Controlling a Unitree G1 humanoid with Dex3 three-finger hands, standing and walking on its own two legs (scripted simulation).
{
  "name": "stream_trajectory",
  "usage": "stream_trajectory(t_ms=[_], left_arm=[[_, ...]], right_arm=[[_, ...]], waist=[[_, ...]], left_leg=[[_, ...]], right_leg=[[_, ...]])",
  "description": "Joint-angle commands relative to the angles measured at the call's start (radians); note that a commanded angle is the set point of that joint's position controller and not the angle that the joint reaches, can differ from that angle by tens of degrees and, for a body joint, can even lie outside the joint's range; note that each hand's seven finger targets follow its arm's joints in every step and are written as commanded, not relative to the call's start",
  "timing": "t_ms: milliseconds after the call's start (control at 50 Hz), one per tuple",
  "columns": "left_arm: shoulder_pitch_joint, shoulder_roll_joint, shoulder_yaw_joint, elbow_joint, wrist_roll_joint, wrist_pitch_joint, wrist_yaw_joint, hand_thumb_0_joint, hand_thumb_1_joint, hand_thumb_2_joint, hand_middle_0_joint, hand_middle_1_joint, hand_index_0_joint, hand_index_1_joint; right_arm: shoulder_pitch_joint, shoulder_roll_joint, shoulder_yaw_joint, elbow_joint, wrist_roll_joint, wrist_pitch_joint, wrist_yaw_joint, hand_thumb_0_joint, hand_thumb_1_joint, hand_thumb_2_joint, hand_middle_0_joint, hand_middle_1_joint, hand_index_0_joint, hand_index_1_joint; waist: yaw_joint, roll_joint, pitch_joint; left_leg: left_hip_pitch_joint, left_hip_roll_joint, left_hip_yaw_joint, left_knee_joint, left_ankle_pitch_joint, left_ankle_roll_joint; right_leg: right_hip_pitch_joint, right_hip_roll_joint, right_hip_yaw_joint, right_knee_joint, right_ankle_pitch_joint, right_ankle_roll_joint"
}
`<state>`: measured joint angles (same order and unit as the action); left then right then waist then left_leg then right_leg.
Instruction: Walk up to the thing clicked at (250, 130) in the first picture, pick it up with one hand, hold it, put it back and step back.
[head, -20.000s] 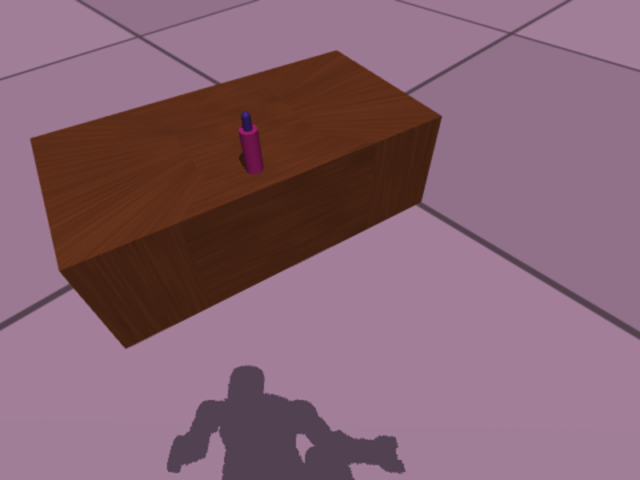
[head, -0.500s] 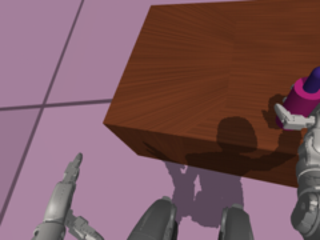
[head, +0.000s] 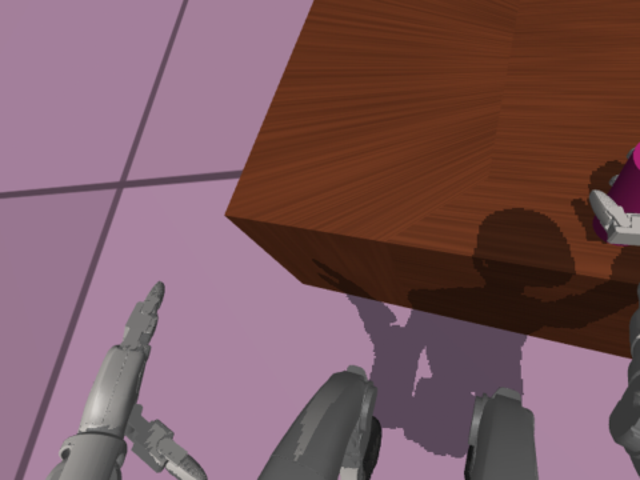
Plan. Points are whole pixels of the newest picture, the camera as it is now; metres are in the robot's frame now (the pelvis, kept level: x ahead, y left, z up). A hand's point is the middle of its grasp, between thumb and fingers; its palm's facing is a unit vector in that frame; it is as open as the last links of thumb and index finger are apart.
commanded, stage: lower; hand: right
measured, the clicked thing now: out of the picture +0.49 -0.24 -0.02
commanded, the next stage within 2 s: loosen in 0.56 s
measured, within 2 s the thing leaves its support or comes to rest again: neither
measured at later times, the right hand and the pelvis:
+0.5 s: hand (626, 202) +0.50 -0.24 -0.08, palm faces +0.26 +0.97 +0.02, open 8.4 cm; pelvis -0.01 +0.00 -0.02, yaw +1 degrees
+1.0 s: hand (629, 202) +0.50 -0.24 -0.08, palm faces +0.26 +0.96 +0.01, open 8.4 cm; pelvis -0.01 +0.00 -0.03, yaw +1 degrees
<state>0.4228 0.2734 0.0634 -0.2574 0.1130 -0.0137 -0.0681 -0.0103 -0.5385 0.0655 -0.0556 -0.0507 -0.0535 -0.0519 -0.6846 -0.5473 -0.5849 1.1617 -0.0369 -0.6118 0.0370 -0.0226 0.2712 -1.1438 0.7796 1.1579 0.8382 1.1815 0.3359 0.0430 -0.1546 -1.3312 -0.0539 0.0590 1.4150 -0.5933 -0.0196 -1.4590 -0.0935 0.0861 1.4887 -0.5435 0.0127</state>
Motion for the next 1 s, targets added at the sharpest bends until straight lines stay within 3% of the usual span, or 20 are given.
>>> stream_trajectory(t_ms=[0, 80, 140, 180, 240, 300, 340, 360, 460, 540, 580, 640, 700, 800, 820, 840, 880, 920, 940, 980], left_arm=[[0.052, 0.186, 0.14, -0.195, -0.007, -0.056, 0.024, 0.0, -0.56, 0.069, -0.046, -0.045, -0.037, -0.054], [0.056, 0.19, 0.147, -0.194, -0.007, -0.06, 0.022, 0.0, -0.561, 0.065, -0.047, -0.044, -0.038, -0.054], [0.041, 0.2, 0.155, -0.249, -0.007, -0.068, 0.024, 0.0, -0.563, 0.065, -0.047, -0.045, -0.038, -0.054], [0.066, 0.193, 0.157, -0.214, -0.011, -0.069, 0.021, 0.0, -0.565, 0.066, -0.046, -0.045, -0.037, -0.055], [0.043, 0.224, 0.181, -0.286, -0.014, -0.077, 0.023, 0.0, -0.567, 0.065, -0.047, -0.042, -0.036, -0.053], [0.096, 0.185, 0.153, -0.226, -0.011, -0.073, 0.017, 0.0, -0.561, 0.062, -0.047, -0.045, -0.038, -0.054], [0.085, 0.193, 0.163, -0.244, -0.014, -0.082, 0.019, 0.0, -0.566, 0.066, -0.045, -0.044, -0.035, -0.054], [0.064, 0.207, 0.176, -0.285, -0.015, -0.085, 0.02, 0.0, -0.573, 0.069, -0.047, -0.043, -0.035, -0.056], [0.067, 0.224, 0.196, -0.283, -0.016, -0.084, 0.02, 0.0, -0.575, 0.074, -0.045, -0.043, -0.032, -0.056], [0.08, 0.213, 0.193, -0.272, -0.019, -0.082, 0.019, 0.0, -0.571, 0.069, -0.045, -0.043, -0.034, -0.055], [0.058, 0.231, 0.208, -0.286, -0.019, -0.088, 0.022, 0.0, -0.574, 0.071, -0.046, -0.043, -0.034, -0.056], [0.09, 0.217, 0.199, -0.288, -0.018, -0.086, 0.018, 0.0, -0.571, 0.068, -0.045, -0.043, -0.034, -0.055], [0.097, 0.216, 0.199, -0.279, -0.022, -0.087, 0.016, 0.0, -0.518, 0.032, -0.054, -0.054, -0.058, -0.048], [0.091, 0.233, 0.223, -0.3, -0.025, -0.092, 0.015, 0.0, -0.524, 0.035, -0.057, -0.058, -0.062, -0.051], [0.085, 0.23, 0.219, -0.294, -0.024, -0.094, 0.014, 0.0, -0.528, 0.038, -0.056, -0.057, -0.061, -0.052], [0.083, 0.228, 0.217, -0.32, -0.026, -0.094, 0.015, 0.0, -0.526, 0.037, -0.056, -0.058, -0.061, -0.052], [0.077, 0.228, 0.216, -0.308, -0.027, -0.091, 0.016, 0.0, -0.53, 0.04, -0.057, -0.059, -0.063, -0.053], [0.073, 0.228, 0.211, -0.324, -0.03, -0.093, 0.016, 0.0, -0.547, 0.056, -0.053, -0.053, -0.051, -0.055], [0.069, 0.228, 0.212, -0.323, -0.03, -0.092, 0.019, 0.0, -0.531, 0.041, -0.056, -0.059, -0.062, -0.053], [0.092, 0.235, 0.222, -0.329, -0.03, -0.092, 0.02, 0.0, -0.548, 0.058, -0.054, -0.054, -0.052, -0.056]], right_arm=[[-0.436, -0.258, -0.013, -0.242, 0.019, -0.102, -0.002, 0.0, -0.301, -1.36, 1.342, 1.482, 1.383, 1.483], [-0.43, -0.254, -0.011, -0.21, 0.02, -0.097, 0.005, 0.0, -0.33, -1.375, 1.362, 1.498, 1.401, 1.499], [-0.445, -0.299, -0.03, -0.234, 0.006, -0.1, 0.002, 0.0, -0.332, -1.367, 1.352, 1.488, 1.392, 1.488], [-0.432, -0.258, -0.01, -0.198, 0.016, -0.098, 0.012, 0.0, -0.356, -1.371, 1.364, 1.493, 1.401, 1.494], [-0.427, -0.321, -0.057, -0.232, 0.014, -0.094, 0.006, 0.0, -0.338, -1.358, 1.35, 1.48, 1.388, 1.481], [-0.428, -0.27, -0.027, -0.211, 0.017, -0.091, 0.019, 0.0, -0.369, -1.377, 1.371, 1.499, 1.407, 1.5], [-0.435, -0.319, -0.05, -0.26, 0.014, -0.094, 0.018, 0.0, -0.364, -1.348, 1.352, 1.471, 1.386, 1.471], [-0.431, -0.311, -0.04, -0.251, 0.008, -0.089, 0.018, 0.0, -0.351, -1.341, 1.337, 1.46, 1.373, 1.46], [-0.417, -0.312, -0.05, -0.262, 0.007, -0.083, 0.015, 0.0, -0.355, -1.354, 1.349, 1.475, 1.385, 1.475], [-0.437, -0.286, -0.02, -0.261, 0.007, -0.08, 0.016, 0.0, -0.347, -1.347, 1.34, 1.466, 1.377, 1.467], [-0.43, -0.307, -0.033, -0.268, 0.002, -0.082, 0.011, 0.0, -0.339, -1.337, 1.328, 1.455, 1.365, 1.455], [-0.417, -0.28, -0.019, -0.225, -0.004, -0.074, 0.009, 0.0, -0.336, -1.351, 1.341, 1.472, 1.38, 1.473], [-0.422, -0.304, -0.035, -0.241, -0.001, -0.074, 0.008, 0.0, -0.259, -1.158, 1.278, 1.3, 1.301, 1.3], [-0.427, -0.286, -0.023, -0.247, -0.002, -0.066, 0.016, 0.0, -0.115, -0.846, 1.197, 1.067, 1.21, 1.067], [-0.434, -0.31, -0.031, -0.248, -0.005, -0.066, 0.013, 0.0, -0.073, -0.804, 1.195, 1.041, 1.208, 1.041], [-0.438, -0.283, -0.017, -0.251, -0.005, -0.062, 0.015, 0.0, -0.021, -0.762, 1.164, 1.003, 1.177, 1.004], [-0.429, -0.276, -0.02, -0.223, -0.002, -0.056, 0.015, 0.0, 0.048, -0.65, 1.126, 0.912, 1.136, 0.913], [-0.434, -0.288, -0.023, -0.218, -0.002, -0.055, 0.015, 0.0, 0.101, -0.692, 1.043, 0.911, 1.06, 0.912], [-0.437, -0.297, -0.029, -0.257, 0.0, -0.056, 0.014, 0.0, 0.119, -0.612, 1.097, 0.841, 1.105, 0.841], [-0.439, -0.289, -0.015, -0.237, -0.005, -0.048, 0.016, 0.0, 0.185, -0.575, 0.958, 0.797, 0.973, 0.798]], waist=[[-0.028, -0.415, -0.561], [-0.01, -0.411, -0.524], [-0.017, -0.419, -0.577], [-0.001, -0.41, -0.522], [-0.004, -0.392, -0.573], [0.006, -0.409, -0.54], [-0.009, -0.434, -0.579], [0.003, -0.431, -0.601], [-0.002, -0.44, -0.59], [0.013, -0.457, -0.55], [0.005, -0.462, -0.561], [0.027, -0.418, -0.53], [0.008, -0.441, -0.544], [0.024, -0.459, -0.551], [0.01, -0.468, -0.551], [0.031, -0.445, -0.555], [0.027, -0.423, -0.517], [0.021, -0.433, -0.522], [0.018, -0.429, -0.536], [0.035, -0.425, -0.539]], left_leg=[[0.119, -0.03, 0.012, -0.155, 0.259, 0.047], [0.093, -0.03, 0.009, -0.133, 0.249, 0.048], [0.102, -0.031, 0.01, -0.12, 0.264, 0.046], [0.077, -0.031, 0.008, -0.118, 0.243, 0.046], [0.116, -0.032, 0.005, -0.117, 0.261, 0.042], [0.089, -0.034, 0.003, -0.104, 0.278, 0.04], [0.084, -0.033, 0.001, -0.091, 0.291, 0.04], [0.091, -0.032, 0.002, -0.091, 0.291, 0.04], [0.056, -0.037, 0.022, -0.069, 0.282, 0.044], [0.023, -0.036, 0.019, -0.075, 0.236, 0.045], [0.016, -0.035, 0.025, -0.06, 0.229, 0.048], [0.019, -0.04, 0.022, -0.069, 0.239, 0.043], [0.008, -0.038, 0.023, -0.056, 0.238, 0.045], [-0.025, -0.034, 0.035, -0.032, 0.23, 0.05], [-0.02, -0.035, 0.028, -0.04, 0.231, 0.048], [-0.011, -0.035, 0.032, -0.042, 0.233, 0.047], [-0.015, -0.033, 0.033, -0.046, 0.203, 0.047], [-0.008, -0.032, 0.027, -0.048, 0.189, 0.049], [-0.004, -0.033, 0.027, -0.049, 0.201, 0.046], [-0.001, -0.033, 0.022, -0.058, 0.198, 0.044]], right_leg=[[0.611, 0.02, 0.014, -0.174, 0.282, -0.011], [0.553, 0.021, 0.011, -0.153, 0.25, -0.011], [0.578, 0.019, 0.015, -0.137, 0.28, -0.011], [0.532, 0.02, 0.014, -0.13, 0.238, -0.014], [0.52, 0.022, 0.014, -0.125, 0.239, -0.018], [0.5, 0.021, 0.01, -0.097, 0.259, -0.02], [0.519, 0.019, 0.01, -0.087, 0.287, -0.018], [0.538, 0.018, 0.013, -0.086, 0.29, -0.017], [0.552, 0.013, 0.025, -0.092, 0.311, -0.012], [0.533, 0.015, 0.021, -0.094, 0.243, -0.011], [0.538, 0.014, 0.025, -0.095, 0.247, -0.006], [0.498, 0.014, 0.022, -0.08, 0.229, -0.014], [0.51, 0.015, 0.021, -0.083, 0.247, -0.011], [0.541, 0.013, 0.032, -0.084, 0.266, -0.002], [0.527, 0.015, 0.025, -0.077, 0.255, -0.006], [0.531, 0.014, 0.029, -0.079, 0.251, -0.007], [0.487, 0.018, 0.028, -0.087, 0.195, -0.008], [0.478, 0.021, 0.025, -0.094, 0.17, -0.008], [0.486, 0.018, 0.025, -0.086, 0.185, -0.01], [0.484, 0.02, 0.019, -0.076, 0.169, -0.012]])
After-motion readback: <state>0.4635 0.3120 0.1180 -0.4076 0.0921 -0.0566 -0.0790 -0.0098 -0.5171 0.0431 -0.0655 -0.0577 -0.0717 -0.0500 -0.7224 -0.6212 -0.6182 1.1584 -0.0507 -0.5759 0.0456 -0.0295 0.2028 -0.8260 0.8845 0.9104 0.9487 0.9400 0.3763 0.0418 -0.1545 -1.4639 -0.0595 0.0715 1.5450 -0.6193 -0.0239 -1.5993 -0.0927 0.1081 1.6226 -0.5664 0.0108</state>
